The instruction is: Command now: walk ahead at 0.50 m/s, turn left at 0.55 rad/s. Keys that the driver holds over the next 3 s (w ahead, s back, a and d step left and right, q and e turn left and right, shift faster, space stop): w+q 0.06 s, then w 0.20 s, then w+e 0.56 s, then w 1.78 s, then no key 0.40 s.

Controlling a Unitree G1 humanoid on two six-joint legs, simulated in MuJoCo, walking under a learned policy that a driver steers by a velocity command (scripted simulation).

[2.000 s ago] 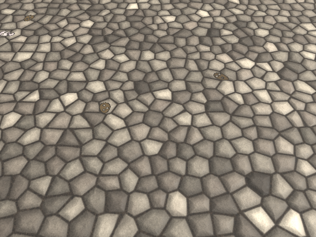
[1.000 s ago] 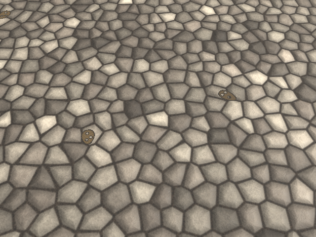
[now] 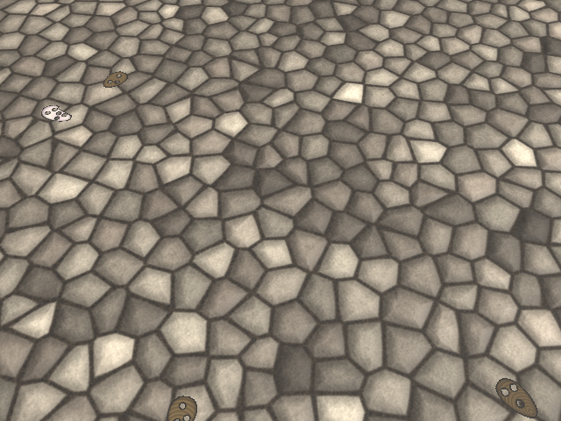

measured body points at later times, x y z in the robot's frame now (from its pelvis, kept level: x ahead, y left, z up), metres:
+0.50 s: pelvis +0.26 +0.03 +0.01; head +0.29 +0.05 +0.46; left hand +0.38 +0.28 -0.13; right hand +0.25 -0.23 -0.13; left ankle +0.14 +0.07 -0.73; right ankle +0.44 -0.09 -0.68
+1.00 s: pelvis +0.54 +0.00 +0.01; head +0.57 -0.02 +0.46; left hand +0.59 +0.27 -0.11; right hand +0.67 -0.27 -0.10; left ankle +0.73 +0.15 -0.67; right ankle +0.47 -0.04 -0.73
